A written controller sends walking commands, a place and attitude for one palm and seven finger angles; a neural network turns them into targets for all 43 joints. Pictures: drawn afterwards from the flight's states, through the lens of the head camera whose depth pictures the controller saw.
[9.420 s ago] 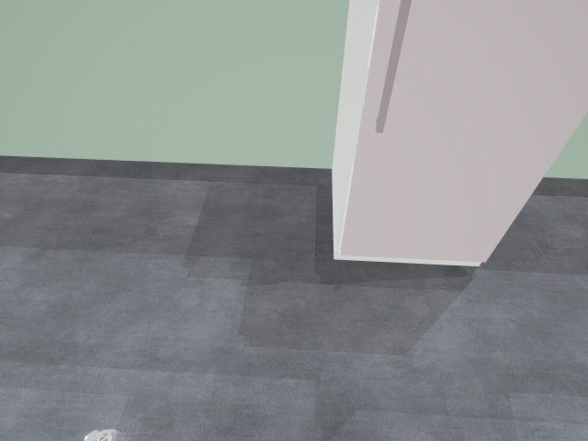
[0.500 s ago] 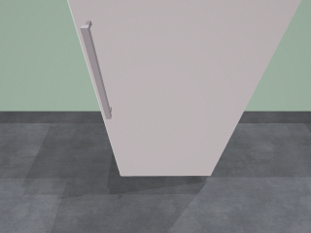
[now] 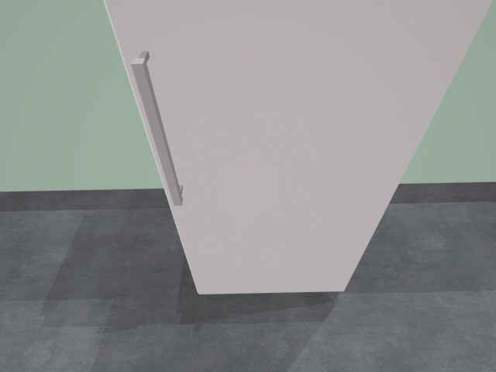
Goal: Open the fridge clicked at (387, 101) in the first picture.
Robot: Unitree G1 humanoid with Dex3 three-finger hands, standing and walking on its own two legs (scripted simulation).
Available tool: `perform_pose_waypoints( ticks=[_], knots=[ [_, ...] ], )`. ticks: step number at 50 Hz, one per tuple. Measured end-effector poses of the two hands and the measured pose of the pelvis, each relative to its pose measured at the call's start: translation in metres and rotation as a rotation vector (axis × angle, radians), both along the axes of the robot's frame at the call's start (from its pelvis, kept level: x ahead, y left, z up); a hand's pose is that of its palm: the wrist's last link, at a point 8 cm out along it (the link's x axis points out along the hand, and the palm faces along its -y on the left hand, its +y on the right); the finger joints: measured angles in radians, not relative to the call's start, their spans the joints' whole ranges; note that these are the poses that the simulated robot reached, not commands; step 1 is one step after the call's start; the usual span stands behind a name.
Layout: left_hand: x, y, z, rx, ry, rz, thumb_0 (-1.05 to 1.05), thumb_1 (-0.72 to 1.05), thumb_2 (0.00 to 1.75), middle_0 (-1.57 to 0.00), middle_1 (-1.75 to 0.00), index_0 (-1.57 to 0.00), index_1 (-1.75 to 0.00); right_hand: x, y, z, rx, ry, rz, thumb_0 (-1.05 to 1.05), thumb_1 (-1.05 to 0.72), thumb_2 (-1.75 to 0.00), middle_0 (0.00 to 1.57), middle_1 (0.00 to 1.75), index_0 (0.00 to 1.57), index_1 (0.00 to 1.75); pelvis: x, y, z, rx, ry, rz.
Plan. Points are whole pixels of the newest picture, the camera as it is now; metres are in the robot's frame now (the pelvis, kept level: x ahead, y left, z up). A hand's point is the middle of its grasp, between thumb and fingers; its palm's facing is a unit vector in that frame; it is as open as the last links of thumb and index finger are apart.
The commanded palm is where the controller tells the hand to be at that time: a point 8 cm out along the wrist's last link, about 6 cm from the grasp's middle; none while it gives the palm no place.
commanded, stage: come to a stop and stand still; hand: left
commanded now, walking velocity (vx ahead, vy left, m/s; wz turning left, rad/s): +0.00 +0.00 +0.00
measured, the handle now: (164, 141) +0.51 +0.20 +0.11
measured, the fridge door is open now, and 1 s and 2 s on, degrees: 0 0 0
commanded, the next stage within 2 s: look again from close up in 0.32 s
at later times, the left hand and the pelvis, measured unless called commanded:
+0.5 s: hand out of the picture +0.03 +0.18 -0.17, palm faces +0.00 -0.97 -0.24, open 7.4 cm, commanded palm none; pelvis +0.00 -0.01 +0.00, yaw +0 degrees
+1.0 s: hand out of the picture +0.03 +0.17 -0.17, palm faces +0.00 -0.97 -0.22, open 7.4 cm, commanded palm none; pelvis +0.00 -0.02 +0.00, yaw +0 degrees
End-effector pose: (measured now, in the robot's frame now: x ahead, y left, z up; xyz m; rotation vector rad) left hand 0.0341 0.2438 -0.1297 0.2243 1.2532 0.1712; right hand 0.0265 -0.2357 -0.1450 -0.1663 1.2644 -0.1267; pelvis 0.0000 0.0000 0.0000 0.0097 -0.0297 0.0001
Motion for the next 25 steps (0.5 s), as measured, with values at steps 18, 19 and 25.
perform_pose_waypoints(
  ticks=[18, 19, 25],
  knots=[
    [-0.002, -0.011, -0.004, -0.02, 0.032, -0.004, 0.01, 0.9, 0.9, -0.2, -0.3, -0.2, -0.3, 0.014, -0.02, 0.008, -0.031, 0.014, 0.019, 0.0, -0.91, -0.9, 0.2, 0.3, 0.2, 0.3, 0.003, -0.011, 0.003, -0.004, -0.002, 0.003],
    [-0.002, -0.011, -0.004, -0.02, 0.034, -0.003, 0.01, 0.9, 0.9, -0.2, -0.3, -0.2, -0.3, 0.013, -0.02, 0.008, -0.031, 0.017, 0.019, 0.0, -0.91, -0.9, 0.2, 0.3, 0.2, 0.3, 0.003, -0.012, 0.003, -0.004, -0.002, 0.003],
    [-0.007, -0.013, -0.004, -0.02, 0.048, 0.002, 0.01, 0.9, 0.9, -0.2, -0.3, -0.2, -0.3, 0.008, -0.019, 0.007, -0.026, 0.035, 0.018, 0.0, -0.91, -0.9, 0.2, 0.3, 0.2, 0.3, 0.003, -0.014, 0.003, -0.004, -0.001, 0.003]
  ],
)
